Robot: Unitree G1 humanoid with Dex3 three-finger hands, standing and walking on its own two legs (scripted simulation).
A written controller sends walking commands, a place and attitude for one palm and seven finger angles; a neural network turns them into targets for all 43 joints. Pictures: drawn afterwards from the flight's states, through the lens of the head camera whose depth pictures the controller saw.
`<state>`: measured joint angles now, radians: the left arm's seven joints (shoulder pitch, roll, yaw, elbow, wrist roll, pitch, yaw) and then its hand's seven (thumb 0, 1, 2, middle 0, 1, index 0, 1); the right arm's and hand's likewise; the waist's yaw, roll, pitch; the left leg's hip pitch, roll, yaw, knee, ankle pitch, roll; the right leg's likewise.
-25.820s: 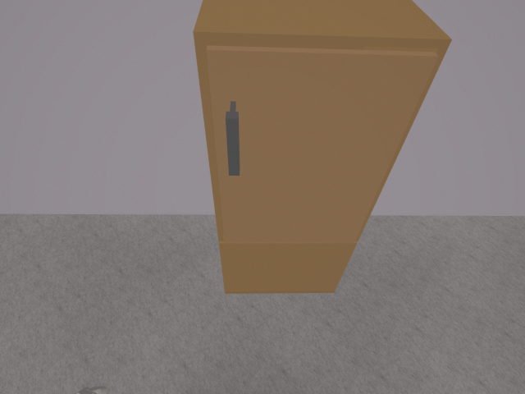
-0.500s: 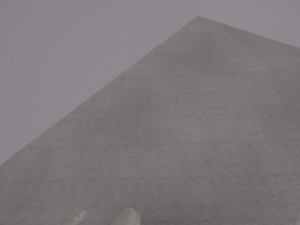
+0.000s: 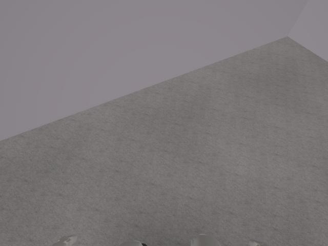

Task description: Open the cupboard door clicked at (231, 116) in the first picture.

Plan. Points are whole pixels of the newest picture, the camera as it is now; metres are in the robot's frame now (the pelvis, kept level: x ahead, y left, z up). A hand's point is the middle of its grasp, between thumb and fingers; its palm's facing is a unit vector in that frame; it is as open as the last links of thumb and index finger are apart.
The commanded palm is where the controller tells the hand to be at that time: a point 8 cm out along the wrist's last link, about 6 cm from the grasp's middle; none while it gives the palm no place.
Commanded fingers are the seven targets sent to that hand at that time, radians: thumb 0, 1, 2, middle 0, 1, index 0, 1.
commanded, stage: turn to face it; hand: left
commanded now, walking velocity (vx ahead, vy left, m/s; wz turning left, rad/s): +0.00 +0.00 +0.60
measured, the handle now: out of the picture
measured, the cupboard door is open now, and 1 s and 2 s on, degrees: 42 42 42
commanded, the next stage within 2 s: take the last steps up to it in 1.88 s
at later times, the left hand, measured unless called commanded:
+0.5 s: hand out of the picture +0.00 +0.16 -0.17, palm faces +0.34 -0.91 -0.23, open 7.3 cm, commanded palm none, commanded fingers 0.00 0.90 0.90 -0.20 -0.30 -0.20 -0.30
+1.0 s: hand out of the picture +0.00 +0.17 -0.15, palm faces +0.57 -0.77 -0.29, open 7.4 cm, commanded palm none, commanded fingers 0.00 0.90 0.90 -0.20 -0.30 -0.20 -0.30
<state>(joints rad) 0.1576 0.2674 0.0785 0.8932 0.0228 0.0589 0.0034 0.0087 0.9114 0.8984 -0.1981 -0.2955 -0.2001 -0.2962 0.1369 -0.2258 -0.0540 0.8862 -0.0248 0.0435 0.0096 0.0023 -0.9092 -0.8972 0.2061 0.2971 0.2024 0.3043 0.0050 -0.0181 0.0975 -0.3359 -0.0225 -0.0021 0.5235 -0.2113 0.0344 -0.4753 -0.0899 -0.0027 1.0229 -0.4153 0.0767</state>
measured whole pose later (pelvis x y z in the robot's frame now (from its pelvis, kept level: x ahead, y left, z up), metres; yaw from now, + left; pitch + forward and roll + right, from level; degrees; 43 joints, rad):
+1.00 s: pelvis +0.03 -0.06 +0.00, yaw +36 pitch +1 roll +0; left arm 0.16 0.20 0.05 0.86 0.03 0.01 0.02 0.01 0.91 0.90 -0.20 -0.30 -0.20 -0.30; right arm 0.17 -0.25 -0.09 0.92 -0.02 0.08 0.02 0.01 -0.91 -0.90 0.21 0.30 0.20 0.30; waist -0.02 0.04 0.10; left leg -0.49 -0.05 -0.06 0.96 -0.46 -0.03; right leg -0.26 -0.06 -0.07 0.58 -0.33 0.01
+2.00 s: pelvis +0.06 -0.04 -0.01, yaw +69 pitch +0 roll +1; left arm 0.26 0.22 0.05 0.96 0.01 0.03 0.01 0.01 0.91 0.90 -0.20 -0.30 -0.21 -0.30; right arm 0.10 -0.21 -0.05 0.93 -0.02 0.03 0.01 0.00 -0.91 -0.90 0.20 0.30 0.20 0.30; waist 0.02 -0.07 0.11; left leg -0.30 -0.01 0.07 0.61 -0.28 0.03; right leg -0.30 -0.14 -0.11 0.81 -0.50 0.05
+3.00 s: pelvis -0.01 +0.20 +0.01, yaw +75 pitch +0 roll +1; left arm 0.18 0.19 0.08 1.00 0.03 0.00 -0.01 0.01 0.91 0.90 -0.19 -0.29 -0.20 -0.30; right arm 0.27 -0.17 -0.05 1.03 -0.03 -0.06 -0.01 -0.01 -0.94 -0.90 0.21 0.30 0.20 0.30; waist 0.01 -0.03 0.03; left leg -0.17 -0.05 0.23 0.34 -0.18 0.10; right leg -0.60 -0.11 -0.06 1.07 -0.21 0.00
